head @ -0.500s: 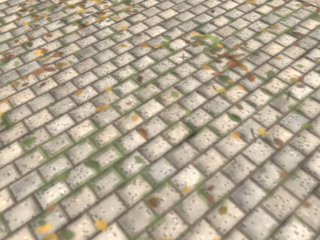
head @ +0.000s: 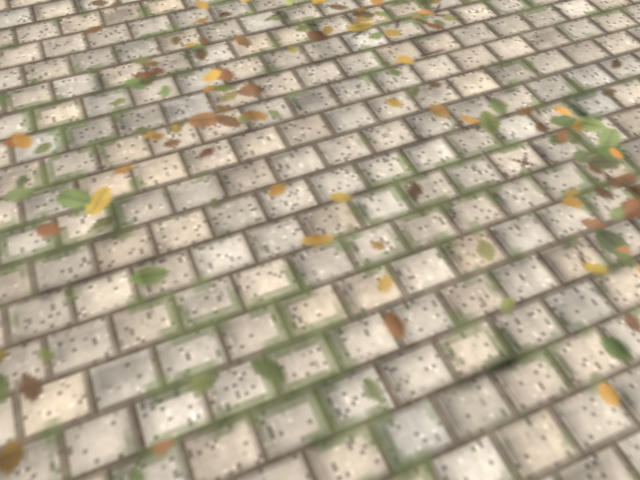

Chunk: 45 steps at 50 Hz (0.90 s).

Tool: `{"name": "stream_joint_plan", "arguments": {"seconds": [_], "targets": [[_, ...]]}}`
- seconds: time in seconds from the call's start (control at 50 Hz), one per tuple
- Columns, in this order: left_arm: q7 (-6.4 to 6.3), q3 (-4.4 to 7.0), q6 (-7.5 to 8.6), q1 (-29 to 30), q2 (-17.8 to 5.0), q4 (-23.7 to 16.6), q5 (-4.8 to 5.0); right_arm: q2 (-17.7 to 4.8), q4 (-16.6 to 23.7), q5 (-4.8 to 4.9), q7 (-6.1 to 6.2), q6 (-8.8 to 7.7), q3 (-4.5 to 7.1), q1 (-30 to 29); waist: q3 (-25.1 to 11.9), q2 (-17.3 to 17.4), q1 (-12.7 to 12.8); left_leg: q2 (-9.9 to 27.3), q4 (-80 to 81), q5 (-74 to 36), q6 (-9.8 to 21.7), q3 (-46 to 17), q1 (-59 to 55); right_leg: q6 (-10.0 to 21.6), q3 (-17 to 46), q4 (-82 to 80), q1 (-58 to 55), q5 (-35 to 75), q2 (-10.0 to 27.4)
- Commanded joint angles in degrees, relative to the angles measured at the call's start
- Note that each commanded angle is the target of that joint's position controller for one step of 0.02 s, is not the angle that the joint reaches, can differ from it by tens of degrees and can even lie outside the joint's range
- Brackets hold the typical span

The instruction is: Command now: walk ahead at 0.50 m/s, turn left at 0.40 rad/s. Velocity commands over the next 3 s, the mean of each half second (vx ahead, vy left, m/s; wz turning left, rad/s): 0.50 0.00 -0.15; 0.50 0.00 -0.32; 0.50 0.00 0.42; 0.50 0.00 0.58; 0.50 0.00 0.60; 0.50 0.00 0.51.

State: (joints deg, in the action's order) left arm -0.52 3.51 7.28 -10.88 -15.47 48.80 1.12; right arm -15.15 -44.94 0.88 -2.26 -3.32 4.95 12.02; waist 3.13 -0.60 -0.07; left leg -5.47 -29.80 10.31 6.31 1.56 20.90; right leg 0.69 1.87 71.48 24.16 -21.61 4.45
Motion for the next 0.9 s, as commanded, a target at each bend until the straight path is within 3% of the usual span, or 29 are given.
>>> {"name": "stream_joint_plan", "arguments": {"seconds": [0.02,0.1,0.2,0.32,0.34,0.38,0.4,0.42,0.44,0.46,0.48,0.5,0.52,0.54,0.56,0.6,0.64,0.7,0.76,0.84,0.88,0.9], "targets": [[0.06,1.82,-0.28,-3.7,-6.1,-2.9,-0.71,-4.1,4.3,-0.56,0.68,-1.44,0.59,-0.6,-7.5,1.3,1.9,15.8,16.4,-16.0,10.5,-19.5,-13.2,-0.5,2.2,-4.4,10.8,5.5,4.6],[-0.17,1.19,-2.04,0.7,-4.0,-3.9,-1.11,-6.3,1.5,-0.76,1.82,-2.12,0.79,4.1,-4.4,2.9,0.2,14.6,18.9,-25.0,9.0,-11.2,-11.2,-2.2,0.2,-13.4,14.5,15.1,4.9],[0.92,0.50,-1.64,7.6,-3.1,-5.5,-0.23,-6.8,-0.2,-1.08,2.50,-2.30,0.33,6.2,-1.9,3.9,-3.2,13.9,21.1,-18.4,4.4,-5.5,-15.2,-0.3,-0.7,-29.7,15.7,30.7,2.9],[3.28,-0.27,-1.24,13.5,-2.5,-8.8,0.38,-7.2,-3.2,-1.12,2.82,-1.62,0.36,8.4,1.5,3.3,-5.3,18.5,18.7,-22.5,3.7,-2.2,-27.4,2.3,-1.1,-37.8,20.9,26.3,-0.3],[3.84,-0.32,-1.12,13.6,-2.5,-9.4,0.34,-7.5,-3.3,-1.04,3.00,-1.26,0.42,8.2,1.2,3.5,-4.9,19.2,17.1,-26.4,3.3,-1.6,-28.9,3.0,-1.9,-38.3,20.7,23.9,-0.8],[4.47,0.12,-1.24,11.0,-3.6,-9.8,0.12,-8.9,-2.7,-0.98,3.52,-0.60,0.66,6.2,-1.7,5.2,-2.6,19.1,11.0,-44.2,2.0,0.5,-29.9,4.8,-5.3,-38.5,14.6,18.1,-3.7],[4.45,0.76,-1.53,7.9,-5.0,-9.5,-0.06,-9.8,-2.3,-0.92,3.87,-0.21,0.83,5.5,-4.5,6.5,-0.8,18.8,5.8,-54.7,1.4,1.3,-30.1,5.8,-7.2,-37.8,9.4,15.1,-5.8],[4.27,1.88,-1.76,0.8,-7.1,-8.1,-0.11,-10.4,-1.9,-0.90,4.16,0.29,0.84,4.5,-8.3,6.6,3.1,17.7,-3.5,-60.4,0.3,2.6,-28.2,7.3,-8.2,-39.0,0.2,14.9,-8.1],[3.62,3.36,-1.98,-8.1,-10.2,-6.4,-0.24,-10.6,-1.2,-0.78,4.44,0.24,0.66,3.5,-12.8,4.3,7.8,15.6,-17.2,-53.1,-1.7,4.0,-19.3,9.9,-3.7,-41.8,-14.8,18.9,-6.6],[2.69,4.81,-2.23,-14.7,-16.0,-6.1,-0.80,-5.3,0.9,-2.00,3.90,-1.00,-1.07,8.1,-20.7,-8.2,6.7,7.7,-40.3,-19.7,-5.3,4.5,2.6,18.6,20.4,-41.7,-37.1,19.9,8.0],[2.82,3.96,-2.02,-14.6,-14.1,-6.1,-0.28,-3.0,1.2,-1.98,2.58,-3.16,-2.38,9.6,-27.2,-13.6,4.9,-0.5,-52.5,21.6,-6.4,-5.6,18.6,25.7,46.0,-51.0,-48.7,13.8,15.7],[2.52,3.13,-2.29,-13.2,-10.5,-6.4,-0.31,-7.6,2.5,0.10,1.52,-4.90,-1.30,4.5,-21.6,-8.4,6.9,4.0,-54.1,18.4,-4.8,-10.3,24.6,21.6,39.5,-52.8,-45.6,7.9,13.3],[2.26,2.55,-2.48,-9.6,-8.4,-7.4,-0.28,-7.9,3.9,1.03,1.22,-5.64,-1.47,0.3,-14.2,-3.5,5.8,6.8,-50.0,13.5,-4.0,-9.0,25.2,19.1,31.1,-53.8,-36.5,8.7,11.2],[2.32,2.11,-2.62,-5.8,-7.5,-8.5,-0.33,-7.4,4.1,0.09,1.52,-5.70,-1.34,-1.2,-8.8,2.0,3.1,8.8,-44.2,10.8,-4.2,-7.8,22.8,17.5,25.8,-55.2,-26.3,13.8,8.9],[2.24,1.54,-2.63,-3.3,-6.1,-9.5,-0.67,-8.0,4.1,-1.06,1.98,-5.08,-0.72,-1.0,-6.5,2.7,1.1,10.5,-39.7,9.0,-4.9,-7.4,18.8,16.7,22.0,-56.7,-19.6,18.8,6.9],[1.91,1.63,-2.68,-1.7,-6.7,-10.7,-0.86,-6.8,4.5,-1.73,2.37,-3.57,-0.64,1.4,-5.5,-0.3,-1.3,11.3,-35.0,7.7,-6.7,-6.5,14.7,17.1,19.0,-58.8,-12.5,23.7,4.8],[1.34,2.06,-2.49,-2.5,-8.2,-10.9,-0.70,-5.7,5.4,-2.01,2.92,-2.65,-0.88,0.5,-4.9,-1.4,-1.5,11.0,-29.1,4.1,-8.7,-5.1,13.9,17.0,15.1,-59.3,-8.6,28.4,3.2],[0.43,2.56,-2.91,-5.0,-9.4,-10.5,0.03,-4.0,7.5,-2.03,3.15,-2.53,-1.53,-6.2,-4.3,-2.7,1.0,9.0,-15.1,-7.5,-10.0,-4.3,12.0,14.2,11.6,-58.2,-6.6,26.3,0.0],[0.02,2.62,-3.71,-8.1,-9.5,-9.8,0.35,-3.6,8.9,-1.20,2.55,-3.05,-1.77,-11.6,-4.8,-4.4,3.7,6.2,-4.9,-14.7,-10.2,-4.2,8.6,12.2,13.1,-56.3,-7.9,21.0,-0.5],[0.01,2.07,-3.85,-11.0,-8.2,-8.2,-0.11,-5.3,9.5,-0.83,1.00,-4.24,-1.48,-13.4,-4.6,-5.4,5.1,7.0,0.4,-13.3,-7.4,-4.4,10.1,11.5,16.5,-52.1,-17.5,19.5,4.5],[0.13,2.24,-4.05,-10.5,-9.0,-8.0,-0.53,-6.2,9.8,-0.72,0.75,-4.57,-1.16,-12.2,-4.1,-6.8,4.1,6.6,1.7,-7.7,-4.8,-3.2,9.1,10.6,17.6,-49.9,-21.1,24.9,6.4],[0.14,2.14,-4.19,-9.6,-8.9,-8.1,-0.56,-7.0,9.0,-0.77,0.86,-4.68,-0.71,-9.0,-5.0,-6.9,2.1,5.5,3.8,-7.0,-3.1,-1.8,4.9,9.7,16.2,-46.8,-21.9,32.2,5.5]]}}
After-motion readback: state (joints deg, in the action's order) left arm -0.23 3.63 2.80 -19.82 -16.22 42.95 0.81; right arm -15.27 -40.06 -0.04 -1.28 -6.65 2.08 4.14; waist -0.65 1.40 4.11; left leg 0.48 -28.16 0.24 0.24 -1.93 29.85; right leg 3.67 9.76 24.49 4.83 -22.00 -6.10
